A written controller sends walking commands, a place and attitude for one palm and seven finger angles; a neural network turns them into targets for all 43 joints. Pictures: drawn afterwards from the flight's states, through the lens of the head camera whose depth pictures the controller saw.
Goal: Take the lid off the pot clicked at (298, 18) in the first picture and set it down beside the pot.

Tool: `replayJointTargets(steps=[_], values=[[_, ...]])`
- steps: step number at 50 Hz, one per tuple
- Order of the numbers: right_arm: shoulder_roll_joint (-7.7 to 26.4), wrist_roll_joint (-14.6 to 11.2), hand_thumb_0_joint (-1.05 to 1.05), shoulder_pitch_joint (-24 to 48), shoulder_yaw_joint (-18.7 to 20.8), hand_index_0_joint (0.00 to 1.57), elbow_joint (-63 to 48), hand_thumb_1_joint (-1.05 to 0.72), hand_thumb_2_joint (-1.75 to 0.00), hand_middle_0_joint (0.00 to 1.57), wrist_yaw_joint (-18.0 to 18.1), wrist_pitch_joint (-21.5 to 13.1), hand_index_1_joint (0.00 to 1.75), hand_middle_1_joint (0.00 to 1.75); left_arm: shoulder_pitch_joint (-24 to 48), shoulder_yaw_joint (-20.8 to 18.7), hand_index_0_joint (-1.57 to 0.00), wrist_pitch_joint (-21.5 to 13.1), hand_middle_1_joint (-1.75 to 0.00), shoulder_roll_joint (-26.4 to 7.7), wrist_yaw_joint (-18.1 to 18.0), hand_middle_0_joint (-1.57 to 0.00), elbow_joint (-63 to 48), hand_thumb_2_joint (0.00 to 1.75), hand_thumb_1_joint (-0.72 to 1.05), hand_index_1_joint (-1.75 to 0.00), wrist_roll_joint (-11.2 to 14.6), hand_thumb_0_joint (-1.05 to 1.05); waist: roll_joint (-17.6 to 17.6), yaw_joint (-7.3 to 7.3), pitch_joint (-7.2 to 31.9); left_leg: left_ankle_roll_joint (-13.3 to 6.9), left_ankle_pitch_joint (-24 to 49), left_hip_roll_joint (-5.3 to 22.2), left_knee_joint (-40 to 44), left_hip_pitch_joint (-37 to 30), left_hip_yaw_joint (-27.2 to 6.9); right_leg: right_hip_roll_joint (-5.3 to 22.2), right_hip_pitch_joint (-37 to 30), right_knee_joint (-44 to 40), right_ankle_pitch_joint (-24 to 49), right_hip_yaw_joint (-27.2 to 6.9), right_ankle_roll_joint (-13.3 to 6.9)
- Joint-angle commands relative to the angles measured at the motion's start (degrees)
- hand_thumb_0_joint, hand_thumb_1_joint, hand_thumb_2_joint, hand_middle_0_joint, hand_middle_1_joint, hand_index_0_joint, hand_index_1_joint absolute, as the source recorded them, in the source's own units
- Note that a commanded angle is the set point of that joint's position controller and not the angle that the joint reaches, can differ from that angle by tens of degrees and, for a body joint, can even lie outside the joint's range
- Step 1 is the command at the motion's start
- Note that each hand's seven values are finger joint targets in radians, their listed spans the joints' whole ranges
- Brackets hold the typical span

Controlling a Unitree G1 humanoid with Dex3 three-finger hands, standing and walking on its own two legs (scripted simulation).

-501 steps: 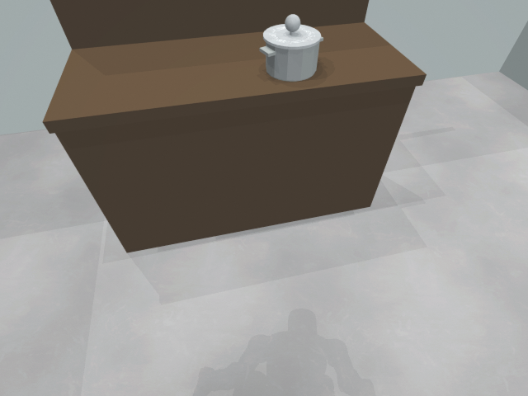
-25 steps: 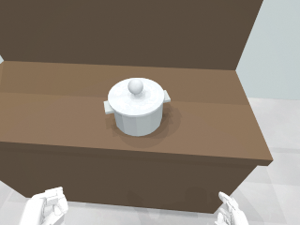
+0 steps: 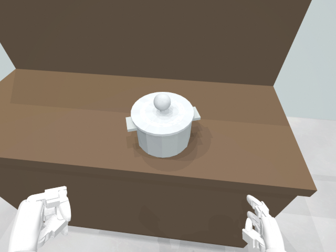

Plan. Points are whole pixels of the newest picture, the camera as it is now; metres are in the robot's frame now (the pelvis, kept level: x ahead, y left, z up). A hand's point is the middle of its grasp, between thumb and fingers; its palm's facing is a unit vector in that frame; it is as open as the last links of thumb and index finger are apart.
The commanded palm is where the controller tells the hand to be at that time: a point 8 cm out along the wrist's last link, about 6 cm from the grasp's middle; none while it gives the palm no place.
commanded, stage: raise the hand higher, near the body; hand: left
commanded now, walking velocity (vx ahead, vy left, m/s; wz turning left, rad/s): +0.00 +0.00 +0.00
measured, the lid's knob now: (162, 101) +0.48 +0.08 +0.11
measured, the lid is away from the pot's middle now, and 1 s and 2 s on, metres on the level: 0.00 0.00 0.00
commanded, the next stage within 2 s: reach forward and open the fingers in 0.24 s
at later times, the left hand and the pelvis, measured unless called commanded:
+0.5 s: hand (56, 189) +0.19 +0.25 +0.11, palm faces +0.17 -0.33 -0.93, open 3.0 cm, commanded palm +0.15 +0.26 +0.15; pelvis +0.00 +0.00 +0.00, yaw -2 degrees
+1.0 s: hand (54, 168) +0.22 +0.25 +0.14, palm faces -0.17 -0.03 -0.99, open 6.1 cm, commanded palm +0.20 +0.25 +0.20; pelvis -0.02 -0.01 +0.01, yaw +1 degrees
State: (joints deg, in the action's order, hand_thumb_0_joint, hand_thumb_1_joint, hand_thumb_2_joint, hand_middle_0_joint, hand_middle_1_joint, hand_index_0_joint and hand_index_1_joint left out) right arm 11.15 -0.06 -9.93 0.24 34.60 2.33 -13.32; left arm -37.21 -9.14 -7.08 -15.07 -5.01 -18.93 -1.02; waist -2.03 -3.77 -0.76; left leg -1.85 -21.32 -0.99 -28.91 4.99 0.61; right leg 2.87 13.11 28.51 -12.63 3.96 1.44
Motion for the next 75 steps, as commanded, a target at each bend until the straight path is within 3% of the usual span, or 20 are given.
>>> replayJointTargets(steps=[1, 4, 8, 17, 18, 20, 21, 23, 27, 33, 39, 45, 49, 54, 58, 62, 65, 69, 72, 75], values=[[5.2, -0.2, 0.0, 5.0, 1.7, 0.2, -9.0, -0.9, -0.9, 0.2, 0.2, -2.7, 0.3, 0.3, 2.3, -5.4, -1.3, -3.6, -1.5, -6.8, -0.8, -1.3, -14.2, 0.9, 0.9, -1.5, 0.7, 0.0, -2.4, 0.4, 1.9, 1.5, 21.9, 1.9, 5.8, 7.7, -1.4, -1.1, -7.7, -2.7, 9.4, 0.0, -2.3], [5.4, -0.1, 0.0, 5.1, 1.6, 0.2, -8.7, -0.9, -0.9, 0.2, -0.2, -3.0, 0.3, 0.3, 2.6, -6.0, -1.3, -3.3, -1.5, -7.7, -1.1, -1.3, -15.9, 0.9, 0.9, -1.5, 0.7, 0.0, -5.3, 0.29, 3.1, 1.7, 23.9, 1.9, 5.4, 6.2, -1.6, -1.1, -7.8, -2.9, 10.2, -0.2, -2.2], [5.3, 0.0, 0.0, 5.0, 1.9, 0.2, -8.4, -0.9, -0.9, 0.2, 0.2, -1.9, 0.3, 0.3, 2.1, -8.7, -1.3, -3.1, -1.5, -8.8, -1.3, -1.3, -13.1, 0.9, 0.9, -1.5, 0.9, 0.0, 1.9, -0.09, 3.4, 1.5, 24.3, 2.0, 5.8, 7.1, -1.4, -1.3, -9.2, -2.8, 11.9, 0.3, -2.2], [5.5, 0.0, 0.0, 4.9, 1.5, 0.2, -7.9, -0.9, -0.9, 0.2, 0.1, -2.0, 0.3, 0.3, 5.4, -10.2, -1.3, -3.7, -1.5, -10.2, -1.9, -1.3, -16.9, 0.9, 0.9, -1.5, 1.3, 0.0, -0.5, -0.23, 4.4, 1.8, 25.7, 2.3, 6.0, 5.5, -2.0, -1.1, -9.6, -3.1, 11.8, 0.3, -2.2], [10.5, 1.5, 0.0, 7.5, 0.5, 0.2, -8.5, -0.9, -0.9, 0.2, -0.6, 2.5, 0.3, 0.3, 9.7, -8.6, -1.29, 2.0, -1.46, -24.0, -4.9, -1.29, -18.1, 0.91, 0.87, -1.46, -25.9, 0.0, -4.1, -0.77, 1.1, 2.3, 23.2, 1.0, 5.3, 13.1, -1.8, -2.6, -3.2, -1.0, 10.8, -3.0, -3.5], [8.2, 1.0, 0.0, 9.0, 0.7, 0.2, -12.2, -0.9, -0.9, 0.2, -1.1, 6.3, 0.3, 0.3, 12.6, -7.3, -1.26, 6.2, -1.39, -18.8, -6.8, -1.26, -23.4, 0.94, 0.81, -1.39, -26.9, 0.0, -5.7, -0.76, 1.3, 2.8, 22.0, 1.4, 5.8, 13.5, -0.9, -1.6, -3.8, -0.7, 7.7, -0.3, -4.3], [8.2, 1.0, 0.0, 8.4, 1.3, 0.2, -11.2, -0.9, -0.9, 0.2, -1.5, 7.3, 0.3, 0.3, 8.9, -6.3, -1.25, 7.7, -1.36, -18.7, -7.0, -1.25, -18.0, 0.96, 0.78, -1.36, -33.2, 0.0, -5.6, -2.11, 1.8, 2.9, 21.3, 1.4, 5.6, 13.2, -0.9, -2.3, -3.7, 0.0, 6.5, -1.8, -4.6], [9.7, 0.9, 0.0, 9.2, 1.4, 0.2, -12.3, -0.9, -0.9, 0.2, -2.4, 10.5, 0.3, 0.3, 5.4, -7.9, -1.23, 11.3, -1.29, -23.5, -6.6, -1.23, -19.5, 1.0, 0.71, -1.29, -40.5, 0.0, -6.4, -3.13, 7.9, 2.8, 22.9, 1.8, 5.1, 12.8, -1.1, -2.6, -6.1, 0.7, 8.7, -3.5, -5.0], [10.8, -0.4, 0.0, 11.7, 1.3, 0.2, -13.1, -0.9, -0.9, 0.2, -2.3, 14.3, 0.3, 0.3, 11.7, -7.9, -1.19, 15.0, -1.15, -29.4, -2.6, -1.19, -18.0, 1.1, 0.57, -1.15, -47.0, 0.0, -1.3, -1.82, 12.3, 1.3, 21.5, 1.6, 5.1, 11.0, -1.8, -2.0, -8.0, -0.4, 10.5, -4.9, -4.1], [10.6, -2.0, 0.0, 10.9, 1.5, 0.2, -12.3, -0.9, -0.9, 0.2, -0.9, 14.0, 0.3, 0.3, 16.7, -5.2, -1.13, 14.0, -0.93, -30.7, 8.2, -1.13, -12.5, 1.23, 0.38, -0.93, -42.7, 0.0, 1.6, -0.02, 10.3, -0.3, 25.3, 0.9, 5.1, 8.5, -1.7, -1.0, -7.5, -2.9, 15.6, -2.4, -1.9], [11.0, -2.0, 0.0, 10.9, 0.9, 0.2, -12.2, -0.9, -0.9, 0.2, -0.6, 12.4, 0.3, 0.3, 26.2, -11.3, -1.06, 11.9, -0.72, -40.9, 14.9, -1.06, -13.2, 1.33, 0.18, -0.72, -42.2, 0.0, -1.6, -0.16, 11.5, -0.6, 28.9, 0.6, 5.0, 6.2, -2.0, -1.2, -9.5, -3.7, 18.8, -2.8, -1.7], [10.8, -2.2, 0.0, 8.8, 1.0, 0.2, -11.8, -0.9, -0.9, 0.2, -1.4, 12.6, 0.3, 0.3, 31.2, -8.5, -0.98, 10.0, -0.51, -37.9, 19.0, -0.98, -8.2, 1.39, 0.0, -0.51, -39.5, 0.0, -1.8, -0.04, 11.5, -0.3, 28.0, -0.1, 6.3, 6.3, -1.2, -0.9, -9.7, -5.0, 17.3, -0.9, -1.4], [11.3, -2.7, 0.0, 10.5, 1.1, 0.2, -13.0, -0.9, -0.9, 0.2, -1.6, 11.5, 0.3, 0.3, 35.7, -7.5, -0.93, 9.6, -0.36, -37.8, 20.0, -0.93, -7.7, 1.43, -0.11, -0.36, -38.5, 0.0, -0.1, 0.4, 10.8, -0.5, 21.9, -0.1, 6.5, 6.4, -1.4, -1.7, -8.0, -5.7, 12.2, -1.6, -1.3], [11.2, -2.2, 0.0, 10.3, 0.6, 0.2, -12.6, -0.9, -0.9, 0.2, -1.1, 10.6, 0.3, 0.3, 45.6, -13.3, -0.87, 8.6, -0.19, -46.4, 18.9, -0.87, -8.7, 1.48, -0.26, -0.19, -41.3, 0.0, -3.4, -0.91, 14.9, -0.5, 21.5, -0.2, 7.5, 5.8, -2.2, -1.4, -10.5, -5.3, 9.8, -1.9, -2.0], [11.5, -3.0, 0.0, 9.5, 0.5, 0.2, -11.3, -0.9, -0.9, 0.2, -1.0, 12.0, 0.3, 0.3, 49.3, -6.5, -0.83, 11.1, -0.08, -39.0, 19.8, -0.83, 2.4, 1.52, -0.35, -0.08, -39.6, 0.0, -1.1, 0.15, 7.2, 0.2, 15.6, 0.0, 9.6, 9.8, -1.5, -1.0, -5.8, -6.8, 3.7, -0.5, -1.7], [11.4, -3.3, 0.0, 11.9, 0.4, 0.2, -13.4, -0.9, -0.9, 0.2, -1.5, 12.1, 0.3, 0.3, 54.4, -1.0, -0.83, 11.9, -0.08, -35.8, 21.2, -0.83, -2.6, 1.53, -0.36, -0.08, -39.1, 0.0, -1.5, 0.36, 9.7, 0.0, 12.7, -0.1, 9.7, 9.2, -1.6, -0.7, -6.1, -6.0, 0.6, -0.9, -1.6], [10.9, -2.7, 0.0, 12.6, -0.1, 0.2, -13.5, -0.9, -0.9, 0.2, -1.5, 11.1, 0.3, 0.3, 60.0, -4.9, -0.84, 11.2, -0.08, -42.4, 21.3, -0.84, -7.4, 1.55, -0.36, -0.08, -41.6, 0.0, -3.7, -0.54, 17.1, -0.3, 14.9, -0.4, 8.9, 7.7, -1.9, -0.5, -10.0, -4.4, 1.7, -2.0, -2.0], [11.6, -3.1, 0.0, 11.1, -0.1, 0.2, -11.9, -0.9, -0.9, 0.2, -1.0, 11.7, 0.3, 0.3, 64.7, -11.7, -0.84, 13.1, -0.08, -49.4, 20.7, -0.84, 2.6, 1.56, -0.37, -0.08, -43.2, 0.0, -1.7, -0.39, 12.0, 0.0, 14.0, 0.1, 8.6, 10.0, -2.1, -1.3, -7.8, -4.9, 1.6, -2.3, -2.4], [11.6, -3.6, 0.0, 11.1, -0.3, 0.2, -11.5, -0.9, -0.9, 0.2, -1.2, 13.1, 0.3, 0.3, 66.1, -3.8, -0.84, 14.4, -0.08, -39.7, 21.8, -0.84, 8.8, 1.57, -0.37, -0.08, -40.8, 0.0, -0.1, 0.46, 7.7, 0.5, 12.0, 0.2, 9.3, 11.7, -1.6, -0.7, -4.7, -5.4, -0.4, -1.0, -2.0], [10.9, -4.0, 0.0, 12.6, -0.2, 0.2, -14.2, -0.9, -0.9, 0.2, -2.4, 12.6, 0.3, 0.3, 62.1, 1.9, -0.84, 13.8, -0.08, -33.3, 23.5, -0.84, 1.9, 1.59, -0.38, -0.08, -39.0, 0.0, -1.1, 0.21, 13.3, 0.2, 12.9, -0.6, 8.6, 9.7, -1.0, -0.4, -7.0, -4.6, 2.0, -1.3, -2.0]])
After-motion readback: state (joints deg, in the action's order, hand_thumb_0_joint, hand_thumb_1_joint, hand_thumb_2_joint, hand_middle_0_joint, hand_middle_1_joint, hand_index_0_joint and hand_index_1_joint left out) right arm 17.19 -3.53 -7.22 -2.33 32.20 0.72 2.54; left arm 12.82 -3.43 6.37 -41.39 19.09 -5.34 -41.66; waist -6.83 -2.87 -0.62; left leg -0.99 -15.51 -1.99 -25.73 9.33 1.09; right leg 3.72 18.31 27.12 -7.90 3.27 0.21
